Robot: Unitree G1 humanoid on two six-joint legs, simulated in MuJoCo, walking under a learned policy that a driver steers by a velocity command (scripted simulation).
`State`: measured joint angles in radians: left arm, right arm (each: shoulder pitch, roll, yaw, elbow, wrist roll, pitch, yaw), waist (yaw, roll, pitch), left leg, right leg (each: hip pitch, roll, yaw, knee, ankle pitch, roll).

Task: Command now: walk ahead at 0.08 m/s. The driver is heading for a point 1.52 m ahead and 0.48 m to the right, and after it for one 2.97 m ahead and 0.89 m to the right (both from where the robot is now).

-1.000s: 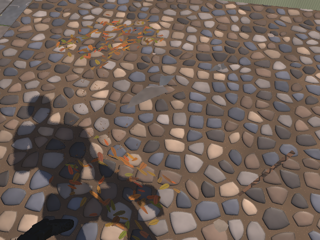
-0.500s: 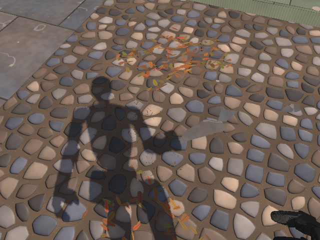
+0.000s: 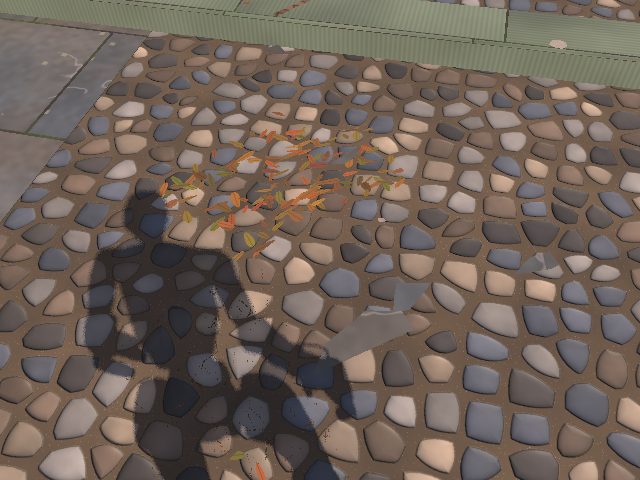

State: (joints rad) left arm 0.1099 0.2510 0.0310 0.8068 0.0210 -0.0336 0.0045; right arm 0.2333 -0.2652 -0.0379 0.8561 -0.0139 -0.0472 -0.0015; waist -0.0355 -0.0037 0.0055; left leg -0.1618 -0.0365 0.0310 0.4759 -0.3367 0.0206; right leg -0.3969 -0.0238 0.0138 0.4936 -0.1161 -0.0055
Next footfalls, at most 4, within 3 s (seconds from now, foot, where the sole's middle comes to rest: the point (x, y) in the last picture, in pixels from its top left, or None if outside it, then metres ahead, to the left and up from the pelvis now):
2.24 left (275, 477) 0.51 0.12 -0.77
2.78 right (419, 377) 0.71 -0.20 -0.77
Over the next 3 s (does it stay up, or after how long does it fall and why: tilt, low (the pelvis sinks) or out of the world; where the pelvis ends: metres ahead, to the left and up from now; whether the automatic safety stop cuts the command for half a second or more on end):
stays up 0.64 -0.09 0.00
